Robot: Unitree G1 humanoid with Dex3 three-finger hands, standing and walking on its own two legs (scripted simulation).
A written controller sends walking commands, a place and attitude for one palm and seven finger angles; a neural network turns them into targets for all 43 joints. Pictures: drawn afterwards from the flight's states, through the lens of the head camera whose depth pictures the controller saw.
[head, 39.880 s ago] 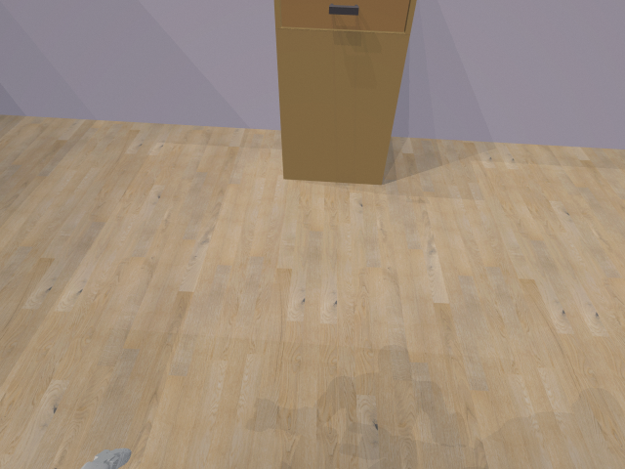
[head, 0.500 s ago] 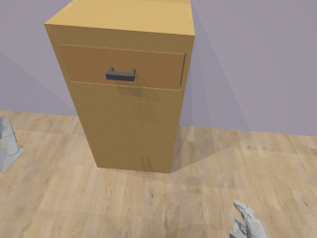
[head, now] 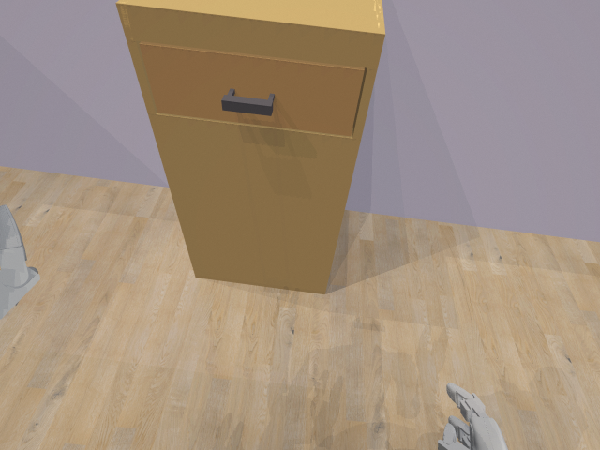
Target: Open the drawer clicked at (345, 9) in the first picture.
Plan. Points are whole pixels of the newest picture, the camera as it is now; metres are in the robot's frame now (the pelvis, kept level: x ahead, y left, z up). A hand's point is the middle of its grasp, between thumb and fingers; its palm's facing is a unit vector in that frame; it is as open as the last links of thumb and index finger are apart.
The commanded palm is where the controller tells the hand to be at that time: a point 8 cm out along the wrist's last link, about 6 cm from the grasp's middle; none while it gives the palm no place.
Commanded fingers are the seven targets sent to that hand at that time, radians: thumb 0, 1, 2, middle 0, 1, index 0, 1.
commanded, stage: stop stepping back and stand still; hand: left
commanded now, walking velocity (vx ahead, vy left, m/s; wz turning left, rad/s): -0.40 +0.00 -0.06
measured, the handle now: (249, 100) +0.76 +0.16 +0.05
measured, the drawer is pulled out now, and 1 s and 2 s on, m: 0.00 0.00 0.00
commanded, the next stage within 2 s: let the arm hang, fingers relaxed in 0.86 s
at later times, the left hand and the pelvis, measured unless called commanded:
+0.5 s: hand out of the picture +0.11 +0.22 +0.24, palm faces +0.41 -0.83 -0.39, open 7.4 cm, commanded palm +0.05 +0.26 +0.24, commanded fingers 0.00 0.90 0.90 -0.20 -0.30 -0.20 -0.30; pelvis -0.10 -0.01 +0.01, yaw -4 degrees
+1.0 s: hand out of the picture +0.12 +0.23 +0.19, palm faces +0.32 -0.82 -0.48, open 7.4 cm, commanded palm none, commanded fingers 0.00 0.90 0.90 -0.20 -0.30 -0.20 -0.30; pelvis -0.11 +0.00 +0.00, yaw -4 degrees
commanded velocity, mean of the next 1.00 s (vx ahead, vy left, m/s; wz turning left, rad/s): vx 0.09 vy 0.02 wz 0.00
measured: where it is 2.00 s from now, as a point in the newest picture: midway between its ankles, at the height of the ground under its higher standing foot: outside the picture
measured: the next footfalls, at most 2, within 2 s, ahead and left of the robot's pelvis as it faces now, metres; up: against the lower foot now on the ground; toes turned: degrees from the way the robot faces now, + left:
left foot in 0.02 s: -0.03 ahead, +0.09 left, +0.00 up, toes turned -1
right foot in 0.30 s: -0.09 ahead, -0.11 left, +0.00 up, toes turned -3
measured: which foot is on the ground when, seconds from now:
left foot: up 0.00-0.00, down 0.02-1.00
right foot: down 0.00-0.04, up 0.06-0.28, down 0.30-1.00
